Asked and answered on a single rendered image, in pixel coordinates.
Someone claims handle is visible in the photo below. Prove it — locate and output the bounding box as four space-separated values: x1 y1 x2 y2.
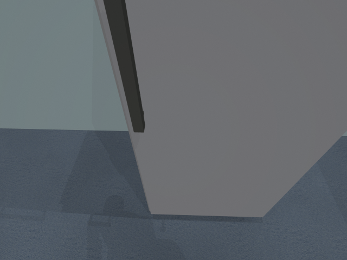
103 0 145 133

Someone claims fridge door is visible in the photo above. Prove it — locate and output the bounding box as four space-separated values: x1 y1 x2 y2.
97 0 347 217

